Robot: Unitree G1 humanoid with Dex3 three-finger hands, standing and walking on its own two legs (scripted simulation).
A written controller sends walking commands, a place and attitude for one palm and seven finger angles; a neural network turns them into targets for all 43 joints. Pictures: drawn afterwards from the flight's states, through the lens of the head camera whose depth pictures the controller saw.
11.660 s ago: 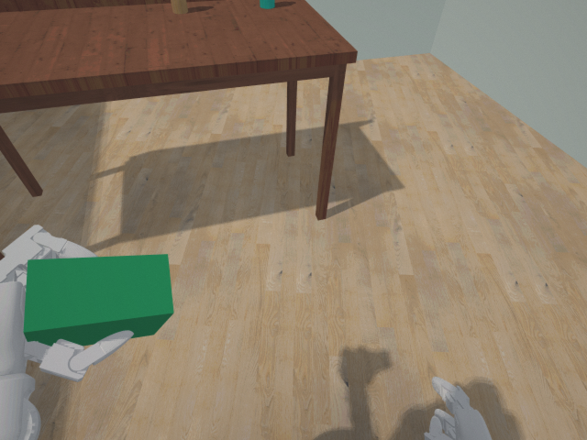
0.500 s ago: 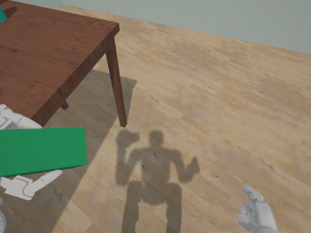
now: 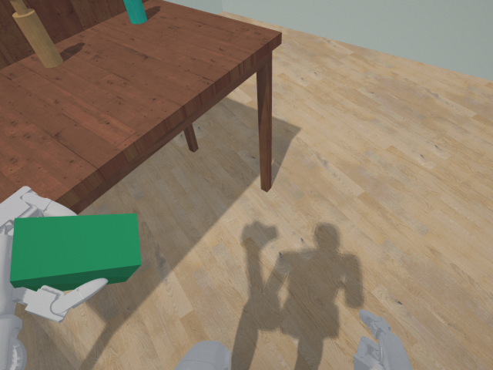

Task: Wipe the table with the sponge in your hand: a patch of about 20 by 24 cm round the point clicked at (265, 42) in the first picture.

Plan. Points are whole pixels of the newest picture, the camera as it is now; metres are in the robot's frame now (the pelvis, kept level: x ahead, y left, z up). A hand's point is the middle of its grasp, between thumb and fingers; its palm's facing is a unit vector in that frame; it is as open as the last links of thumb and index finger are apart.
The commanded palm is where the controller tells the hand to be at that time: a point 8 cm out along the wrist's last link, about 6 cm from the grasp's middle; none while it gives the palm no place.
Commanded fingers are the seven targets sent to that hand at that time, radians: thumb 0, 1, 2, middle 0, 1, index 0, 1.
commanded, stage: turn to face it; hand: left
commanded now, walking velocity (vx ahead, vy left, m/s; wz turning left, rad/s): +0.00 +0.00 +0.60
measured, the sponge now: (97, 253) +0.23 +0.20 +0.15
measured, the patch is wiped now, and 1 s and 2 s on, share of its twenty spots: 0.00 0.00 0.00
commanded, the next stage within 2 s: take the last steps up to it in 0.74 s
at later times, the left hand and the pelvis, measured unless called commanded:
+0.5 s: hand out of the picture +0.04 +0.26 +0.18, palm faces +0.60 -0.65 -0.46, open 10.4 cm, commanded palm -0.02 +0.28 +0.18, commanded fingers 0.00 0.10 1.30 -1.20 -1.60 -1.20 -1.60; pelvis -0.08 -0.03 -0.01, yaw +18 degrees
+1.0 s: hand out of the picture -0.08 +0.23 +0.18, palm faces +0.74 -0.54 -0.40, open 10.4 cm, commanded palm -0.15 +0.24 +0.18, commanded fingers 0.00 0.10 1.30 -1.20 -1.60 -1.20 -1.60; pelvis -0.16 -0.09 +0.00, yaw +28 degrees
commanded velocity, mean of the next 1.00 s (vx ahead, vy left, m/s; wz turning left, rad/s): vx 0.05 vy -0.03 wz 0.32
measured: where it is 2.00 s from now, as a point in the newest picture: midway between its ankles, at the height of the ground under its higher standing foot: outside the picture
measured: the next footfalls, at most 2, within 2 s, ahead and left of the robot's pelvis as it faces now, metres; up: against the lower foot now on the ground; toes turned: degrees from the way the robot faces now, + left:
left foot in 0.28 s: -0.06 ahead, +0.15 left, +0.00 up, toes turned +14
right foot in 0.54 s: +0.00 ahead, -0.12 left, +0.00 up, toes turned +14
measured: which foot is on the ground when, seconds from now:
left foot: up 0.00-0.26, down 0.28-0.56, up 0.58-0.86, down 0.88-1.00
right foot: down 0.00-0.26, up 0.28-0.52, down 0.54-0.88, up 0.90-1.00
